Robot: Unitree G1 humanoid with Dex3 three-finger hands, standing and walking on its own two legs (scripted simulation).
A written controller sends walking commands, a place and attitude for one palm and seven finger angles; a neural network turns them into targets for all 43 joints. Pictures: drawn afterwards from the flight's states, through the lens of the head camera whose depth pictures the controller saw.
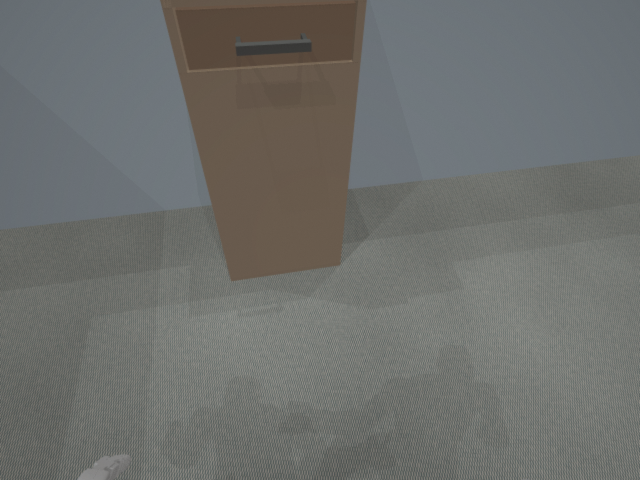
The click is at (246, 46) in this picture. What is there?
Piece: drawer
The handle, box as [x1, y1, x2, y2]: [235, 33, 311, 55]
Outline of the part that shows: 311,42 309,39 306,38 304,33 301,33 301,38 297,40 241,43 239,36 236,37 235,45 237,55 311,51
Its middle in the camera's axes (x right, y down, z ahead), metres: -0.11 -0.43 +0.86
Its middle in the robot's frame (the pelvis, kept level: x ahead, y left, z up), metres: +0.94 +0.16 +0.13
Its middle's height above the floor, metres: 0.90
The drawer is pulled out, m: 0.00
